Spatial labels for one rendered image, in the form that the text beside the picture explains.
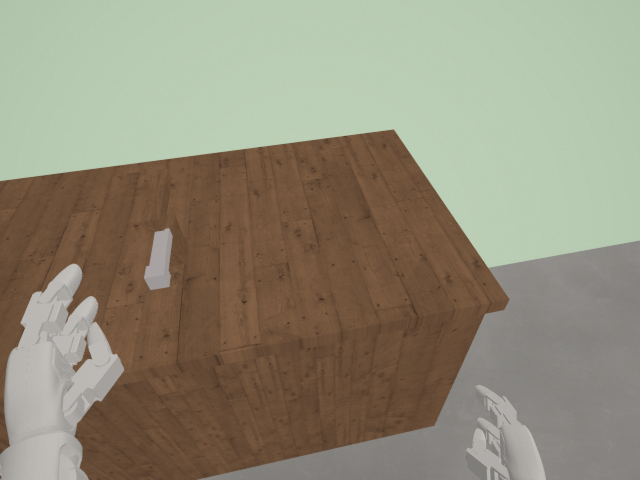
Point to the left robot hand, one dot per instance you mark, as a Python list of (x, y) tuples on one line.
[(40, 370)]

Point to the robot left forearm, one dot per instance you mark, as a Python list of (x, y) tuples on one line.
[(52, 455)]

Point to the right robot hand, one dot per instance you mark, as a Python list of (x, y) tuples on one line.
[(514, 453)]

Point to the counter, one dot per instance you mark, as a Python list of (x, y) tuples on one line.
[(321, 295)]

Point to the tap lever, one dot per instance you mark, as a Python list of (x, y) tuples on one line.
[(157, 274)]

